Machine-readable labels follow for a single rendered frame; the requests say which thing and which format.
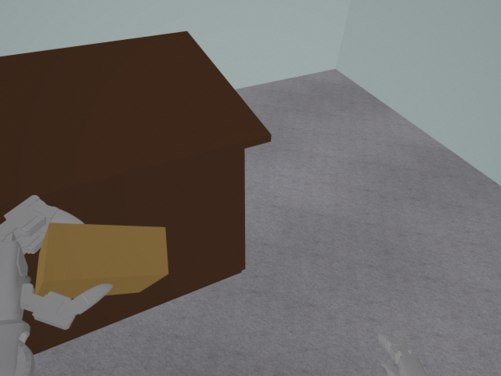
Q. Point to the right robot hand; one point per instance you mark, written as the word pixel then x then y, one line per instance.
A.
pixel 401 354

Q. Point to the table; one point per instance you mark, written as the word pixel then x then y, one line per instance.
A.
pixel 137 132

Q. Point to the left robot forearm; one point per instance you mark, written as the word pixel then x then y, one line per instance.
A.
pixel 16 359

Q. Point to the sponge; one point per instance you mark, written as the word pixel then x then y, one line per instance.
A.
pixel 76 257

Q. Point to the left robot hand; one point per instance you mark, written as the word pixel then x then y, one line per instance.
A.
pixel 23 232

